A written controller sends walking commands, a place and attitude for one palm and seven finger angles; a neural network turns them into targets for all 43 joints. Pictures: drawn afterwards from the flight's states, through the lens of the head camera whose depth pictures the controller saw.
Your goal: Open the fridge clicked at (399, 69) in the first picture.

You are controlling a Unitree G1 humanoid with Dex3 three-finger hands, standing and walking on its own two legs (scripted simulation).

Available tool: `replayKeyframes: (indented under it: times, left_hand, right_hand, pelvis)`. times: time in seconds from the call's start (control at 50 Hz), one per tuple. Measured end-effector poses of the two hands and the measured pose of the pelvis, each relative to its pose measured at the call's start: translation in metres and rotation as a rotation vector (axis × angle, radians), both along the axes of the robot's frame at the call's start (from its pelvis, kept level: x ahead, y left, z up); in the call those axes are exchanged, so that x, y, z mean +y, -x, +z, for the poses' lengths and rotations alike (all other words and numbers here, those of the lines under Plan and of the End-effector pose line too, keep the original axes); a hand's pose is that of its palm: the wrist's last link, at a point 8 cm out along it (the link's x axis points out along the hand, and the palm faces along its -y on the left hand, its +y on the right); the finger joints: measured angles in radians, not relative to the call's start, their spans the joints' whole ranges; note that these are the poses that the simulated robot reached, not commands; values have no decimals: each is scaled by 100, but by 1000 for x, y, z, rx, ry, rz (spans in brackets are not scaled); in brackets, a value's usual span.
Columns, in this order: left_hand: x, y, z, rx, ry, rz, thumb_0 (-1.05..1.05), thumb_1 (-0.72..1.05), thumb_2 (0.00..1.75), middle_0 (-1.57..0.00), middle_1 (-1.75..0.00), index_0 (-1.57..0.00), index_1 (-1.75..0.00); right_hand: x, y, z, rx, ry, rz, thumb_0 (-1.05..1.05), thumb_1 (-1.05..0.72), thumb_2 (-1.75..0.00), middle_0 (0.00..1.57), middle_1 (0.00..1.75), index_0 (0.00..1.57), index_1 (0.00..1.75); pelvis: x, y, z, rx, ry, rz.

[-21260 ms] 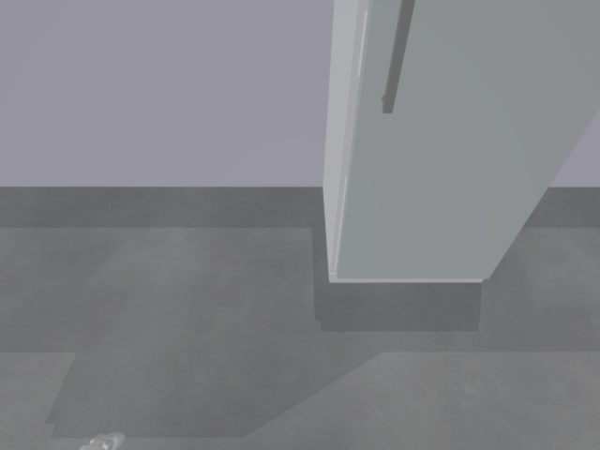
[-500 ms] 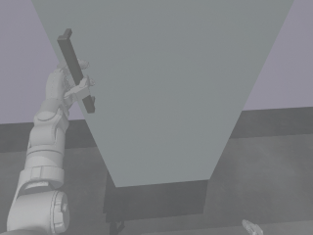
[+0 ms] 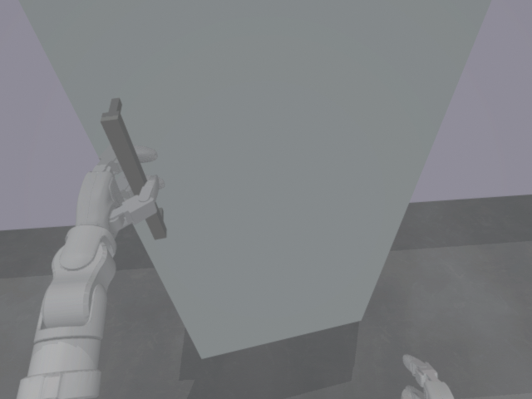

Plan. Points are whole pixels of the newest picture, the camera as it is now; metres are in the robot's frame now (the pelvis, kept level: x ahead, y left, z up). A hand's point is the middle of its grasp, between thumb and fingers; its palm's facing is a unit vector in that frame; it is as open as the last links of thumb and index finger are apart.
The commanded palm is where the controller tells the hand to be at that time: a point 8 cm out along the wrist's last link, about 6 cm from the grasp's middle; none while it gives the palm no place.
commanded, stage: walk backward, drawing the door open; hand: left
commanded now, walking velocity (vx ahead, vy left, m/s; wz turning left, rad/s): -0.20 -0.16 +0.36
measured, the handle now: (140, 176) +0.39 +0.21 +0.16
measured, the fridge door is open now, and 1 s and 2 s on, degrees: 9 46 69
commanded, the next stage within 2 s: stop walking and hold the door back in 1.48 s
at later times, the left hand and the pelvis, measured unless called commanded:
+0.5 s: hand (180, 289) +0.21 +0.11 +0.16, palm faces +0.27 -0.94 -0.21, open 6.6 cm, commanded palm +0.16 +0.16 +0.17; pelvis -0.09 -0.07 -0.01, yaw +8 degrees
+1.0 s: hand out of the picture +0.08 -0.04 +0.15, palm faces +0.42 -0.87 -0.26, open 7.5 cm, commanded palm +0.03 +0.00 +0.16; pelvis -0.13 -0.25 -0.02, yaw +31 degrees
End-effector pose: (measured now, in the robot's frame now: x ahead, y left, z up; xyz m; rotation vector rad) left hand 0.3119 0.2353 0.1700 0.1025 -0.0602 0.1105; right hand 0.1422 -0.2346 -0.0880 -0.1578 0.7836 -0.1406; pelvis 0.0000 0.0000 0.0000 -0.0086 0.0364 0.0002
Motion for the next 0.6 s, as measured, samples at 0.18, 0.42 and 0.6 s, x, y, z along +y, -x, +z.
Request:
replayKeyframes:
  times: [0.18,0.42,0.6]
  left_hand:
    - [-17,41,-5,-132,-118,54,-3,63,77,-41,-138,-31,-137]
    - [-60,110,-6,-151,-149,137,-4,65,74,-45,-140,-26,-137]
    - [-105,173,-9,-188,-158,102,-6,65,70,-42,-140,-20,-127]
  right_hand:
    - [4,-11,4,-53,30,37,1,-91,-90,20,30,20,30]
    - [-10,49,-25,31,-69,93,1,-91,-90,20,30,20,30]
    - [-55,90,-35,98,45,141,2,-91,-90,20,30,20,30]
  pelvis:
    - [-1,30,-7,-8,-3,20]
    - [-49,75,-11,-26,-15,84]
    - [-83,116,-18,-30,-20,214]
